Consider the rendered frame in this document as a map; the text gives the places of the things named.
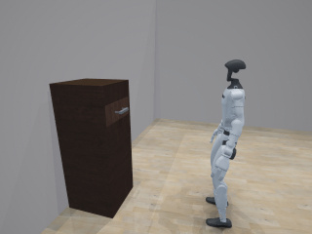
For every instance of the right robot thigh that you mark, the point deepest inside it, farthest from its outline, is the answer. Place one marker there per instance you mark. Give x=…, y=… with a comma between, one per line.
x=215, y=148

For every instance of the robot left forearm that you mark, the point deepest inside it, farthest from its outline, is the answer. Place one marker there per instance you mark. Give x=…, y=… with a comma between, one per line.
x=234, y=134

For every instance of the handle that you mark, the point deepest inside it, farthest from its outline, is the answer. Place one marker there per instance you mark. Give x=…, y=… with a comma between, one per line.
x=122, y=111

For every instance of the drawer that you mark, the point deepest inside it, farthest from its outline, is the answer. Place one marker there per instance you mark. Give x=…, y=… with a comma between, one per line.
x=110, y=109

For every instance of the cabinet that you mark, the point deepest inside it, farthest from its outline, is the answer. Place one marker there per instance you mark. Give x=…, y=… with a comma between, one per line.
x=96, y=159

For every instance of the right robot hand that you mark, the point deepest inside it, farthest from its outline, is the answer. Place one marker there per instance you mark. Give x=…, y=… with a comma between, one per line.
x=215, y=133

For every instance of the robot right forearm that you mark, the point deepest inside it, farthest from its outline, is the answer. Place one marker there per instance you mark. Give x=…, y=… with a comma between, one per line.
x=220, y=126

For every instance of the robot left shin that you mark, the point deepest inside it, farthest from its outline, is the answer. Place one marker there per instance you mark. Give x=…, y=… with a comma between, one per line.
x=220, y=198

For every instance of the left robot hand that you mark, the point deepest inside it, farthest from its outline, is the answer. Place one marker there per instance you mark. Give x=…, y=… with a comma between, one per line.
x=222, y=163

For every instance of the left robot upper arm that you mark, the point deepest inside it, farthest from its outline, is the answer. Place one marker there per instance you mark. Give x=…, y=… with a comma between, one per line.
x=237, y=99

